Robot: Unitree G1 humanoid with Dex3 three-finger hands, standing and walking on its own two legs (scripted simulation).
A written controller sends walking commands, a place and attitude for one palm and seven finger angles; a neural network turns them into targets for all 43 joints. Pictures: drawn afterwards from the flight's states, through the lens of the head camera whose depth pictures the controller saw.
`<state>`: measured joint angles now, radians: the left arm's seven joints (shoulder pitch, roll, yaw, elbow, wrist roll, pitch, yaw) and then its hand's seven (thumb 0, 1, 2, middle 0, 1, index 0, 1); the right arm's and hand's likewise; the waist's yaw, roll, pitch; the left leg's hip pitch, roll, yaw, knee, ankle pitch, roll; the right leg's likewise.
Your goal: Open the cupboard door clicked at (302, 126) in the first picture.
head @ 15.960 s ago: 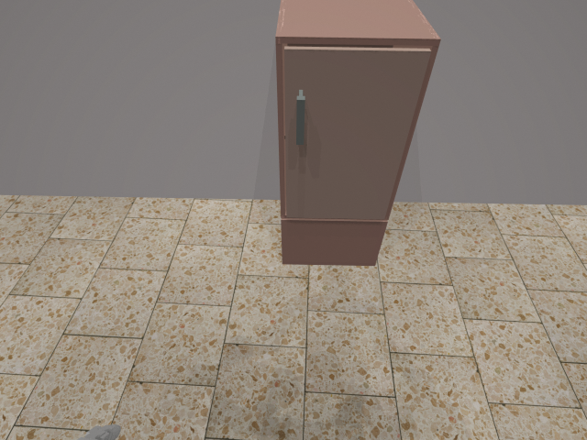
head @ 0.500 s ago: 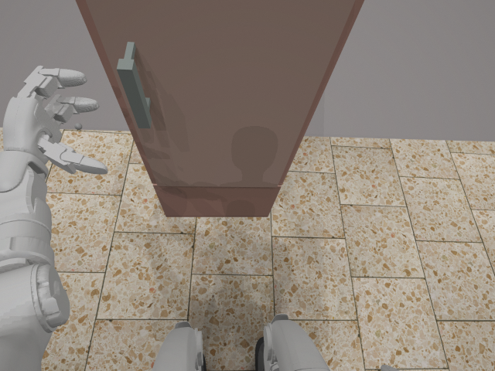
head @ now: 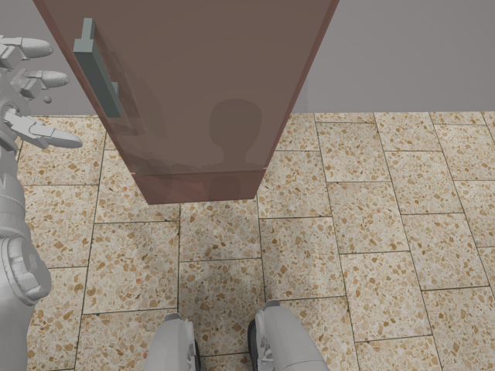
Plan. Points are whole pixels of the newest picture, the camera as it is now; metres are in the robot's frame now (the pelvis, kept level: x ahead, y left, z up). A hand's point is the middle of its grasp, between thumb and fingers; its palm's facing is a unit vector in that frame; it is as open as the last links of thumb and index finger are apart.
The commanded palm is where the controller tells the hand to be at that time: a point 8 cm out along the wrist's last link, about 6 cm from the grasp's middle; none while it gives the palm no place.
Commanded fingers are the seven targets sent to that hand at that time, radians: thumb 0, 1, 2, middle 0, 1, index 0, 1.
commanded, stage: move the hooked fingers beside the handle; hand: left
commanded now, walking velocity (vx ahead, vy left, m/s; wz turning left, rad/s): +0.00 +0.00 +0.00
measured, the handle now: (102, 72) +0.55 +0.17 +0.06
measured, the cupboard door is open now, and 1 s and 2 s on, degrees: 0 0 0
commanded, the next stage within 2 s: slide the fingers in behind the handle in 0.92 s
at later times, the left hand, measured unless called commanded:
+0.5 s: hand (37, 102) +0.49 +0.25 +0.07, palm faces +0.02 -1.00 -0.03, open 14.0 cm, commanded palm +0.48 +0.28 +0.06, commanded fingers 0.00 -0.50 0.30 -0.30 -1.20 -0.30 -1.20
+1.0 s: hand (41, 104) +0.49 +0.25 +0.06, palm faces +0.01 -1.00 -0.03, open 14.0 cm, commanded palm +0.47 +0.28 +0.06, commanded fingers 0.00 -0.50 0.30 -0.30 -1.20 -0.30 -1.20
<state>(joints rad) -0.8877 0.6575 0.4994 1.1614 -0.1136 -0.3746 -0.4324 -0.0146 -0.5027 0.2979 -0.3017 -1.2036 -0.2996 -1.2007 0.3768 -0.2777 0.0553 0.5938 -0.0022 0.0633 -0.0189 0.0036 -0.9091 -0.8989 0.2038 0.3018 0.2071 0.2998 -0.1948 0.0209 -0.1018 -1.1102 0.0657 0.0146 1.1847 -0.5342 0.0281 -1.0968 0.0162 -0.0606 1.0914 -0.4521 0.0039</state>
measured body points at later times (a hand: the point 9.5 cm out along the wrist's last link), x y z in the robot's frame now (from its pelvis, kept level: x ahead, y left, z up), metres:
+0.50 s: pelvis +0.01 +0.01 +0.01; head +0.15 +0.04 +0.43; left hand +0.49 +0.30 +0.07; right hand +0.04 -0.26 -0.10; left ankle +0.00 +0.10 -0.64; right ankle +0.03 -0.13 -0.64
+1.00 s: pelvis +0.00 +0.00 +0.01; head +0.15 +0.03 +0.43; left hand +0.49 +0.30 +0.07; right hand +0.02 -0.26 -0.10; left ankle +0.00 +0.10 -0.64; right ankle +0.03 -0.13 -0.64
